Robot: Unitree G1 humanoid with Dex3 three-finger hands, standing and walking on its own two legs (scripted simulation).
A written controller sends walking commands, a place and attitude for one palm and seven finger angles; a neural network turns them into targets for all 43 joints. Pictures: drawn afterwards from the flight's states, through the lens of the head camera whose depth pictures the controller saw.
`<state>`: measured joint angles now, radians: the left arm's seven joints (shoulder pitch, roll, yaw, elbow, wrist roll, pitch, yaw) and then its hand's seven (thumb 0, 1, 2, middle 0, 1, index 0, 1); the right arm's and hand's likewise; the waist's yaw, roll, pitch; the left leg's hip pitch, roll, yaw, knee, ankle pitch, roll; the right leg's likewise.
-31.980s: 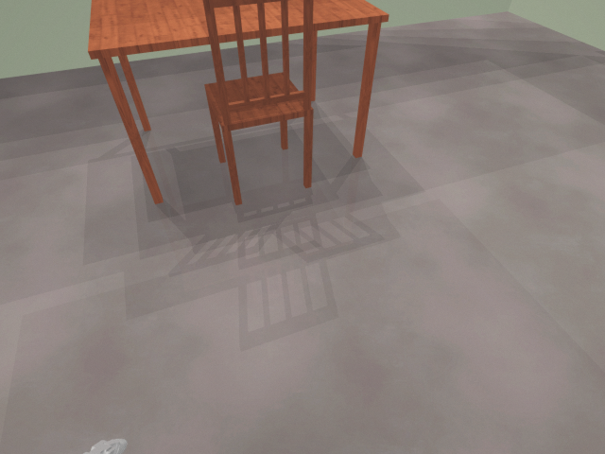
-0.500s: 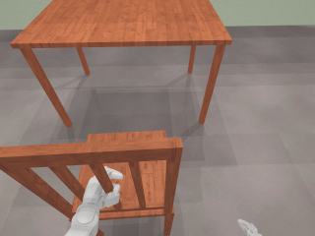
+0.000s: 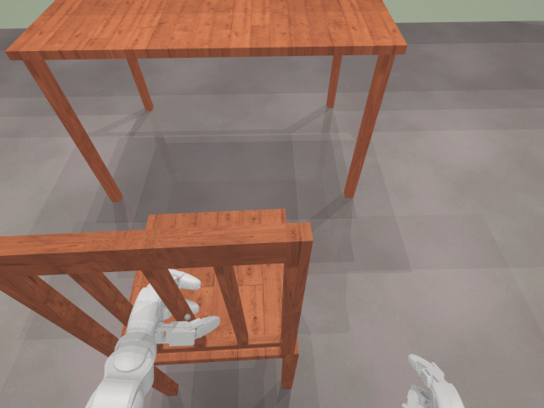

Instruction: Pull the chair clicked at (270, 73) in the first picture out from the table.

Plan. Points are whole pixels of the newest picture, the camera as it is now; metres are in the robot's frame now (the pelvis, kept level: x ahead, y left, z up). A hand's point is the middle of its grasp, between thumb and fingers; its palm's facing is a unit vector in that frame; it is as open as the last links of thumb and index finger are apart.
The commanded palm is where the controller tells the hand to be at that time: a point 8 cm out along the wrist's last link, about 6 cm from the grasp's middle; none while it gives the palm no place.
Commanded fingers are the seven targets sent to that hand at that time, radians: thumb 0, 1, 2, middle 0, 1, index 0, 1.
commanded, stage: open the thumb and straighten the fingers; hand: left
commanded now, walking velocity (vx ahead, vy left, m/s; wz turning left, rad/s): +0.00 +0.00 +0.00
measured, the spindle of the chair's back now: (181, 312) +0.28 +0.16 -0.05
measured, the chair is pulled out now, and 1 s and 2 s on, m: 0.66 0.66 0.66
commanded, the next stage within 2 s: draw the fingers out of the gap in 0.46 s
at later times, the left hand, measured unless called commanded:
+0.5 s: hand (183, 314) +0.27 +0.15 -0.05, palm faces +0.00 -0.99 -0.15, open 17.2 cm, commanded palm +0.25 +0.21 -0.02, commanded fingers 0.00 -0.55 0.20 0.00 0.00 0.00 0.00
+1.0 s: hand (175, 374) +0.18 +0.15 -0.05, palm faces +0.03 -0.99 -0.17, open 17.5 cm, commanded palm +0.17 +0.19 -0.03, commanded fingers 0.00 -0.55 0.20 0.00 0.00 0.00 0.00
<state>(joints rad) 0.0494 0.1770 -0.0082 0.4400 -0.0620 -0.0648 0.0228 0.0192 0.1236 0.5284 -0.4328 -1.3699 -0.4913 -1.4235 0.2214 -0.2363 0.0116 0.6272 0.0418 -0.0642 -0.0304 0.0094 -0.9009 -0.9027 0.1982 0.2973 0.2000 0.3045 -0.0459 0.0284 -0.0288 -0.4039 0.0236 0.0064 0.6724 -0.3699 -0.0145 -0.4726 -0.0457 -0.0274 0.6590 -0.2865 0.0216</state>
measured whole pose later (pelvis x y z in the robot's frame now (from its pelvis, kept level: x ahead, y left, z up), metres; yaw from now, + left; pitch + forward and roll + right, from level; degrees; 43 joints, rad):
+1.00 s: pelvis +0.01 +0.00 -0.03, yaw +3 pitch +10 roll -1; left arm 0.51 0.19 -0.08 -0.13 -0.04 0.14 0.04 -0.01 -0.54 0.20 -0.01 0.00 -0.01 0.00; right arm 0.26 -0.23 0.03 0.49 0.03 -0.15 -0.09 0.01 -0.90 -0.90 0.20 0.30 0.20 0.30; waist -0.03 0.05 -0.12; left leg -0.60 0.01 -0.04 0.94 -0.51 -0.01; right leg -0.65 -0.07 -0.07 0.90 -0.43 0.03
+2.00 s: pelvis +0.01 -0.01 -0.04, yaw +2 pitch +8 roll -1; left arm 0.70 0.32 0.09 -0.41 -0.20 -0.13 -0.13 -0.01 -0.48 0.23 -0.12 -0.06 -0.04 -0.02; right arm 0.24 -0.19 0.00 0.53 0.07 -0.18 -0.13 0.01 -0.90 -0.90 0.20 0.30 0.20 0.30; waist 0.01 0.06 -0.12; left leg -0.58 0.04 -0.06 0.97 -0.53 -0.04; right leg -0.62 -0.04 -0.08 0.93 -0.45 0.00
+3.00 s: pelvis +0.03 -0.01 +0.01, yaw +2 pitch -4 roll +0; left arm 0.58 0.43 0.18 -0.36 -0.05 0.16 0.12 0.01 0.88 0.89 -0.21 -0.30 -0.46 -0.38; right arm 0.18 -0.23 0.05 0.67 0.02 -0.25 -0.10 0.01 -0.90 -0.90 0.20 0.30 0.20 0.30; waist 0.08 0.09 0.06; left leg -0.08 0.03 -0.03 0.50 -0.35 -0.04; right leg -0.14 -0.04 -0.07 0.52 -0.30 0.01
